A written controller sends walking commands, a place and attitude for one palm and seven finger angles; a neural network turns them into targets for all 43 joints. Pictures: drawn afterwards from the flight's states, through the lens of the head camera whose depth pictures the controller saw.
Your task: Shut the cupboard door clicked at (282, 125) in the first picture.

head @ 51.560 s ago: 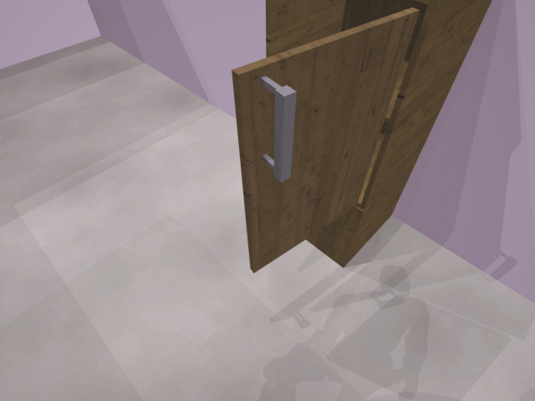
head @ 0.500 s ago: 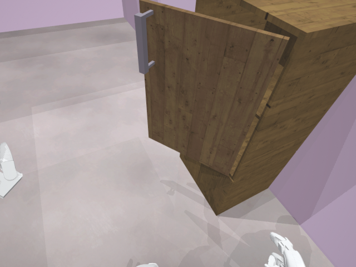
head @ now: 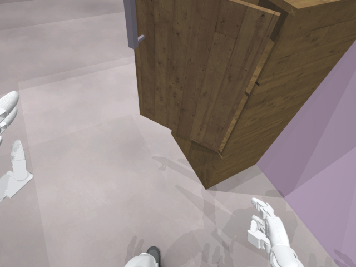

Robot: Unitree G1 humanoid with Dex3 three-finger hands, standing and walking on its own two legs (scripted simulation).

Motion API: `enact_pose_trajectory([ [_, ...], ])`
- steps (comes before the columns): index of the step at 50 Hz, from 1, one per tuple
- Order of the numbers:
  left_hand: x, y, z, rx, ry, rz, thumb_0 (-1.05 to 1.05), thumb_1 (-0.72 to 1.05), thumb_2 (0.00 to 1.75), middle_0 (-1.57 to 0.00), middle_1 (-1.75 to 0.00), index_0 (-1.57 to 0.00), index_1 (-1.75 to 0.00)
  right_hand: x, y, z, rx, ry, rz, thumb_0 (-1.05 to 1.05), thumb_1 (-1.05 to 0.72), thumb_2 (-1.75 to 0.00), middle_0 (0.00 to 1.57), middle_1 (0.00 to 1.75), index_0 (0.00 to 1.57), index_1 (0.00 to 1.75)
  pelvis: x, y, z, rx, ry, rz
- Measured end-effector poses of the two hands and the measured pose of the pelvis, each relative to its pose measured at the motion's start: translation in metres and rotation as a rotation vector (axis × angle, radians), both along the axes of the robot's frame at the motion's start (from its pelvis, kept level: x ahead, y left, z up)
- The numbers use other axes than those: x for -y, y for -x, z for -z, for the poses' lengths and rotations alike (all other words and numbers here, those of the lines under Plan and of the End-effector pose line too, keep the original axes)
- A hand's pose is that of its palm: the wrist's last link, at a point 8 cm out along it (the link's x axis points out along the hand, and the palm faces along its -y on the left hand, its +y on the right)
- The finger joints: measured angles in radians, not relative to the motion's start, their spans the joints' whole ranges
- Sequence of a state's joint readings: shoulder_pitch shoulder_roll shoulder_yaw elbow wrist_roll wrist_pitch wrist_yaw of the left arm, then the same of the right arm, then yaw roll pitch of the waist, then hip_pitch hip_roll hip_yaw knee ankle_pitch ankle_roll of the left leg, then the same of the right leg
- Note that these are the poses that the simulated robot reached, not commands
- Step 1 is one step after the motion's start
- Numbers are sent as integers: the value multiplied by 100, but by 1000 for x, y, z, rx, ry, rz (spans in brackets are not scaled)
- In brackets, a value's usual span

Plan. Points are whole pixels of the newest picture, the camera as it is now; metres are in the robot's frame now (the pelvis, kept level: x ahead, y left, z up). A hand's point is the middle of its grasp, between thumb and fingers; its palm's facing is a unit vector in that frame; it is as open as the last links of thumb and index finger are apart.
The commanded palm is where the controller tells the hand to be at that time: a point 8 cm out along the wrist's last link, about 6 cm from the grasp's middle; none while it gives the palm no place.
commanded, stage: step back with the hand held close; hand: left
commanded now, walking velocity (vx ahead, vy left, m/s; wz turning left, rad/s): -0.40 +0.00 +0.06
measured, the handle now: (135, 15) +0.73 +0.19 +0.15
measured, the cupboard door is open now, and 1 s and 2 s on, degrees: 33 33 33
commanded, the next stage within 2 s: stop stepping back and stand still in 0.26 s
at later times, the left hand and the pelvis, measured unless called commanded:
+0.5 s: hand out of the picture +0.07 +0.27 +0.17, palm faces +0.38 -0.77 -0.51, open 7.4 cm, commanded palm +0.01 +0.30 +0.18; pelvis -0.12 +0.00 +0.00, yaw +1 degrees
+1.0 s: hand out of the picture +0.04 +0.29 +0.17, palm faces +0.46 -0.77 -0.44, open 7.4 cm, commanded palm -0.02 +0.32 +0.18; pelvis -0.15 +0.01 +0.01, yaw +2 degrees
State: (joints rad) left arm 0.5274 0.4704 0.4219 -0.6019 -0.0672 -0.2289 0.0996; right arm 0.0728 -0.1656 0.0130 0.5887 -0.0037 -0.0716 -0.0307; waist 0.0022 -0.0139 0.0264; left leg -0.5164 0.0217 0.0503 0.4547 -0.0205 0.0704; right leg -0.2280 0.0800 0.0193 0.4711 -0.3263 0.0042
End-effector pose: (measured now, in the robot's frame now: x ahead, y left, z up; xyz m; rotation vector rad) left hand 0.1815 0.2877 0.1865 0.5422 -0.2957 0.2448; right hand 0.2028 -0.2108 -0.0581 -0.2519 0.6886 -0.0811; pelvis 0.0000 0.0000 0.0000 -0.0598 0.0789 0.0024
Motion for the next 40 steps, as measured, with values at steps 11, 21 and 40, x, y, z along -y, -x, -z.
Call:
enact_pose_trajectory([
  [11,-18,74,-7,25,13,-188,1,88,89,-21,-30,-22,-30,38,75,-2,-91,85,77,1,-90,-90,21,30,20,30,7,33,-7,15,-52,-18],
  [21,-20,119,1,-33,-4,-98,2,89,90,-21,-30,-22,-30,19,143,2,-72,50,107,1,-91,-90,21,30,20,30,-4,98,-3,31,-28,-31],
  [40,-47,188,9,70,117,-241,2,88,90,-21,-30,-21,-30,10,226,11,-80,63,106,1,-90,-90,21,30,20,30,-19,146,-3,100,-33,-46],
])
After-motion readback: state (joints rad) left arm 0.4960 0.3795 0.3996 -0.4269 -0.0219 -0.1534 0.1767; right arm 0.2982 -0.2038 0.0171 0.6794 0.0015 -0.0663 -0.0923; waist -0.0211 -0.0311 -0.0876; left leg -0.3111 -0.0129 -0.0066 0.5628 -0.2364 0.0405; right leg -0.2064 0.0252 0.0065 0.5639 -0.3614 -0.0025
